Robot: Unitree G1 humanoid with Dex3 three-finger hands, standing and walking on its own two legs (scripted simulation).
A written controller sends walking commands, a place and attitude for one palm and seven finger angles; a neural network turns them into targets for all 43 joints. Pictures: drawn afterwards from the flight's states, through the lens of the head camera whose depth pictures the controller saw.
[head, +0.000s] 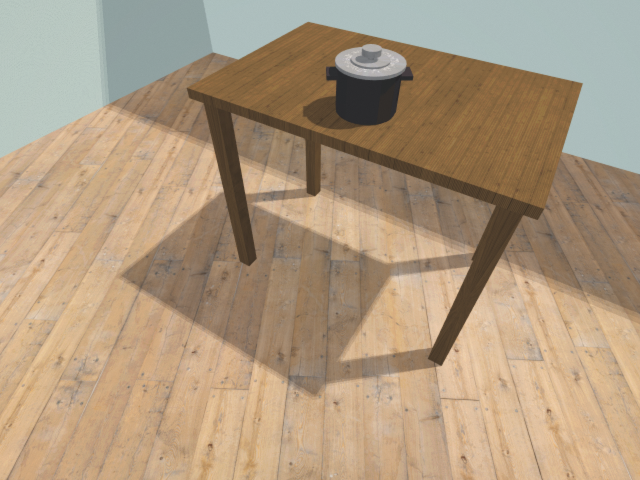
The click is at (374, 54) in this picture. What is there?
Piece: lid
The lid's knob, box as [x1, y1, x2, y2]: [362, 44, 381, 57]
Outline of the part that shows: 362,46 362,55 366,57 377,57 380,55 380,46 375,44 366,44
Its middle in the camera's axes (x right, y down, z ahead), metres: +0.11 -0.43 +0.88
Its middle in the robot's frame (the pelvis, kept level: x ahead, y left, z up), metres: +0.96 -0.06 +0.13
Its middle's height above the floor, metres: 0.90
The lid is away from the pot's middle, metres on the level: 0.00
